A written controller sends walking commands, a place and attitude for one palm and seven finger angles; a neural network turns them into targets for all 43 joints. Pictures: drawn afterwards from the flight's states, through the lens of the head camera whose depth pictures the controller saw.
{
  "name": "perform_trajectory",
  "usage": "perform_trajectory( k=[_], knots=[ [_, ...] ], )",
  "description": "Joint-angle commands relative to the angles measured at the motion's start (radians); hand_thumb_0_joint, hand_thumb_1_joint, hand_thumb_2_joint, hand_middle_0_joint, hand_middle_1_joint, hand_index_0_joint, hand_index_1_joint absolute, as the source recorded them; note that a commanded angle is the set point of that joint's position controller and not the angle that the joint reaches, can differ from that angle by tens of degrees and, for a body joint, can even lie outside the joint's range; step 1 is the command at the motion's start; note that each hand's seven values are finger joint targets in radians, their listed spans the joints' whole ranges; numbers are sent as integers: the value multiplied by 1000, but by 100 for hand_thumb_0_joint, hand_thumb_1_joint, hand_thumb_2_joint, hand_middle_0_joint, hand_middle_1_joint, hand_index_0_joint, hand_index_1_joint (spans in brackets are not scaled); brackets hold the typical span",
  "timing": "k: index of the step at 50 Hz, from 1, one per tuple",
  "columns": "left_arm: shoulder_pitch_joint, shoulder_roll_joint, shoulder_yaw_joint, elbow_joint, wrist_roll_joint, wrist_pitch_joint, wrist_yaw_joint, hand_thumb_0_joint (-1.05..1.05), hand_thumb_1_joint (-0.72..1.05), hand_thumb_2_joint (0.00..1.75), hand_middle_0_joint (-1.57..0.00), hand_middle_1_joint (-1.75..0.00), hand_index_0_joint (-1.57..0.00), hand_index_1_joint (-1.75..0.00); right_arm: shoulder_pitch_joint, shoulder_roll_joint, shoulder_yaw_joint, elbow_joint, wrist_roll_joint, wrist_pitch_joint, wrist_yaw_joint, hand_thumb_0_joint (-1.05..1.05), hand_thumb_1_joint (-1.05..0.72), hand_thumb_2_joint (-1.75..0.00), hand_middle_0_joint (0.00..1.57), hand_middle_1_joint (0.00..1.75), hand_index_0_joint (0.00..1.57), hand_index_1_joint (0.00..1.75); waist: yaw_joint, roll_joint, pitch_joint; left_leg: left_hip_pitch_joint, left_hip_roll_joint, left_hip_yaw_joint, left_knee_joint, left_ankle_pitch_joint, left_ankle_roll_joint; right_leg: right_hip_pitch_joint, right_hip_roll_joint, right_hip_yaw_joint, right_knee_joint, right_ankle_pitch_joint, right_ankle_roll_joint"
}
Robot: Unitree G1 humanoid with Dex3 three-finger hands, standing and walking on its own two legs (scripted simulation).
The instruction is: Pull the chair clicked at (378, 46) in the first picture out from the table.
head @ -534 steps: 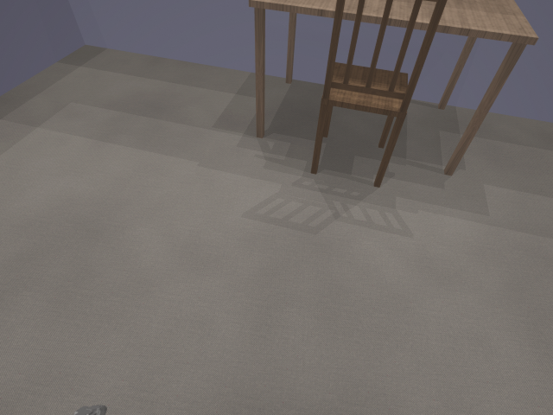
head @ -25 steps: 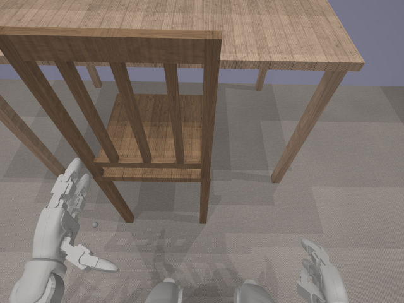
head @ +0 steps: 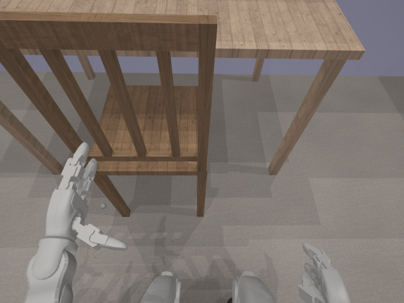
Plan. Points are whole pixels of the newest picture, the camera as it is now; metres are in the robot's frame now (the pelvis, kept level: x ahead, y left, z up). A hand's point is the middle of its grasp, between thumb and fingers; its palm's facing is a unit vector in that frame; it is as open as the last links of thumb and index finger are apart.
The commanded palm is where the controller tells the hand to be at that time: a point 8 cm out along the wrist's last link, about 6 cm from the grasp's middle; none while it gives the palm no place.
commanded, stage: aim the fingers beside a spindle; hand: left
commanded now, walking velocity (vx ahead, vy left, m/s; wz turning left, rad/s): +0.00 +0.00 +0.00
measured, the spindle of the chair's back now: (128, 113) +0.50 +0.19 +0.03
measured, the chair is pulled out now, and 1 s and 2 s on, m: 0.00 0.00 0.00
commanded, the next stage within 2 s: push the fingers through the gap in 1.54 s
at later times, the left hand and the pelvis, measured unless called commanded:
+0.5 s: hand (123, 190) +0.32 +0.17 +0.02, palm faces +0.03 -1.00 -0.04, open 16.9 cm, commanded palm +0.30 +0.22 +0.02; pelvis +0.00 +0.00 -0.01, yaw -1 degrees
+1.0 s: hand (137, 178) +0.36 +0.15 +0.00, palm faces +0.03 -1.00 -0.03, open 16.9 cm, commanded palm +0.33 +0.21 +0.00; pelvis -0.01 +0.00 -0.03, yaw -1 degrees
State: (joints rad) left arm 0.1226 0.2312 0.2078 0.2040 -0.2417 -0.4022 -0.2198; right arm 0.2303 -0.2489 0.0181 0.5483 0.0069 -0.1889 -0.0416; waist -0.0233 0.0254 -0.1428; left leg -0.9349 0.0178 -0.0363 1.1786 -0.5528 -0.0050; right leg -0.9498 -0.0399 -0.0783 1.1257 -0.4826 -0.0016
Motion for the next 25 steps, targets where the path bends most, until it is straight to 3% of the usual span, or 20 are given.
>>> perform_trajectory(
  k=[1,4,7,9,11,16,19,22,25],
  knots=[
    [-188,147,56,-175,-4,-74,2,0,-50,30,-6,-8,-6,-8,-13,-134,-59,-126,2,-49,-14,0,-90,-90,20,30,20,30,-9,11,-292,105,-27,8,-165,255,23,213,35,35,-140,160,-14],
    [-190,134,49,-178,-2,-74,6,0,-50,30,-6,-8,-6,-8,-7,-131,-62,-125,2,-45,-10,0,-90,-90,20,30,20,30,2,39,-330,136,-26,8,-167,304,17,223,34,29,-124,210,-18],
    [-170,116,34,-157,9,-67,21,0,-50,30,-6,-8,-6,-8,-2,-132,-65,-125,1,-33,-2,0,-90,-90,20,30,20,30,-4,10,-335,136,-22,7,-161,329,16,214,35,21,-113,238,-15],
    [-179,107,21,-171,17,-69,35,0,-50,30,-6,-8,-6,-8,-2,-130,-66,-128,-1,-24,3,0,-90,-90,20,30,20,30,-1,25,-337,138,-21,5,-162,341,12,210,34,19,-104,246,-17],
    [-203,108,22,-135,25,-68,53,0,-50,30,-6,-8,-6,-8,-1,-134,-66,-127,-3,-14,4,0,-90,-90,20,30,20,30,-14,-15,-312,106,-20,6,-151,315,17,188,36,20,-102,228,-14],
    [-266,128,40,-143,42,-97,78,0,-50,30,-6,-8,-6,-8,-3,-129,-68,-124,-6,4,6,0,-90,-90,20,30,20,30,-10,13,-345,103,-22,13,-139,307,16,192,35,31,-90,228,-17],
    [-283,95,3,-141,47,-105,78,0,-50,30,-6,-8,-6,-8,-3,-125,-69,-120,-7,11,10,0,-90,-90,20,30,20,30,-14,34,-358,125,-21,12,-134,328,12,177,36,27,-81,244,-19],
    [-303,112,21,-107,47,-104,78,0,-50,30,-6,-8,-6,-8,2,-130,-70,-114,-8,19,10,0,-90,-90,20,30,20,30,-16,14,-363,103,-21,13,-124,324,14,181,35,33,-77,251,-18],
    [-329,89,-3,-72,49,-101,77,0,-50,30,-6,-8,-6,-8,-2,-129,-68,-112,-5,27,13,0,-90,-90,20,30,20,30,-21,0,-341,78,-23,14,-122,289,14,170,34,34,-80,224,-18]
  ],
)
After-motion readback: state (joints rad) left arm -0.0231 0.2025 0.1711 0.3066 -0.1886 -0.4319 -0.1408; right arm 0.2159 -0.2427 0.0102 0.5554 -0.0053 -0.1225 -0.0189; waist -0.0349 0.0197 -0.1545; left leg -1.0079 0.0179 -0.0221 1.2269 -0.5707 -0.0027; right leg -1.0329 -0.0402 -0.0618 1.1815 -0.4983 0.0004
